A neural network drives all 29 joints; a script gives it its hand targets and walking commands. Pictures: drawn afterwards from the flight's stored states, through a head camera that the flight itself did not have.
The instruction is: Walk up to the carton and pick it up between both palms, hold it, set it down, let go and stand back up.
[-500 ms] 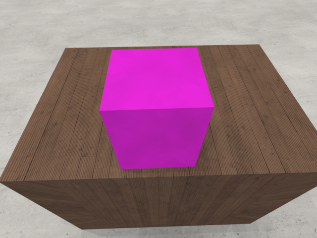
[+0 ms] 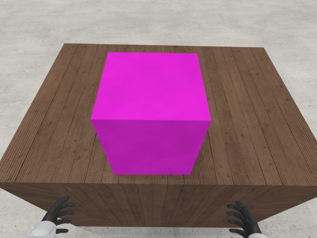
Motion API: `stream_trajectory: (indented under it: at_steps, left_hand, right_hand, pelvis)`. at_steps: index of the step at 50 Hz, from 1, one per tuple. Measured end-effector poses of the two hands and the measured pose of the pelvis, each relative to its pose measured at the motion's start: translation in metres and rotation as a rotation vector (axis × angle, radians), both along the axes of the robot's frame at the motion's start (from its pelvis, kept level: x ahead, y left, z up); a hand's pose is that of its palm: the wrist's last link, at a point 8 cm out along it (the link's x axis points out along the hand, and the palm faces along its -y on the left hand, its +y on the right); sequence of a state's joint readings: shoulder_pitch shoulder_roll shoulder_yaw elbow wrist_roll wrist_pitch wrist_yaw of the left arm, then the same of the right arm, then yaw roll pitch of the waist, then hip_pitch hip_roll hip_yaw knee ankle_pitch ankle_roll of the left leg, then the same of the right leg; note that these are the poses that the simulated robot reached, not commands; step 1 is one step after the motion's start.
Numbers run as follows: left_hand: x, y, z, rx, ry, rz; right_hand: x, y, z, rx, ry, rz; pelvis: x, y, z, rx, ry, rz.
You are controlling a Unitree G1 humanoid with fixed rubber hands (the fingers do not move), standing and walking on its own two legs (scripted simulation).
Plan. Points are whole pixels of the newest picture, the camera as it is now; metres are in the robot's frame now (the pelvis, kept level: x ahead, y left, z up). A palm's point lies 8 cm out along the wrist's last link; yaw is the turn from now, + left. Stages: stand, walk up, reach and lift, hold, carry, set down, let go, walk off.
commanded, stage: reach and lift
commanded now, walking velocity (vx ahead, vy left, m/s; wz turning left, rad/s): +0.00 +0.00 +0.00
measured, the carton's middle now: (152, 118) +0.40 +0.03 +0.07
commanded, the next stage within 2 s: none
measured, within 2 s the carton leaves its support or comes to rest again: neither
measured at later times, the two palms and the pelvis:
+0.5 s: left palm (47, 225) +0.17 +0.26 -0.03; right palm (249, 233) +0.15 -0.20 -0.04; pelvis +0.01 +0.02 +0.02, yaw -1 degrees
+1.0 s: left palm (42, 225) +0.17 +0.25 +0.01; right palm (252, 224) +0.16 -0.19 +0.01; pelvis +0.01 +0.02 +0.02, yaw -1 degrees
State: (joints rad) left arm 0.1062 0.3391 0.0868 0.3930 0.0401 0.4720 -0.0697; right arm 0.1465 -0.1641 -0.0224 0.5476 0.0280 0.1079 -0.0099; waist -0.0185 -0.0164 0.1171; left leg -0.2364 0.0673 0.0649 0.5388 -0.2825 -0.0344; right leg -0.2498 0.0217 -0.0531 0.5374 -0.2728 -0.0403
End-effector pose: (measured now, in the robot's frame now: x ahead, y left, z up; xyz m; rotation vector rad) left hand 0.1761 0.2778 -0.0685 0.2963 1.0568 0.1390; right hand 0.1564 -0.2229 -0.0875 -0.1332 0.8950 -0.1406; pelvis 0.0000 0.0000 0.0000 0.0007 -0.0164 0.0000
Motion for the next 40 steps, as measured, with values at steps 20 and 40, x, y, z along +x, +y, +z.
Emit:
stream_trajectory:
  at_steps: [20,40]
  left_hand:
    - [0.002,-0.015,0.027,-0.088,-0.231,0.008]
    - [-0.015,-0.020,0.063,-0.130,-0.464,0.026]
  right_hand:
    - [-0.004,0.018,0.040,0.005,-0.165,-0.021]
    - [-0.003,0.031,0.078,0.043,-0.337,-0.023]
  pelvis:
    - [0.013,0.017,0.015,-0.005,-0.051,-0.020]
    - [0.006,0.021,0.017,-0.004,-0.051,-0.020]
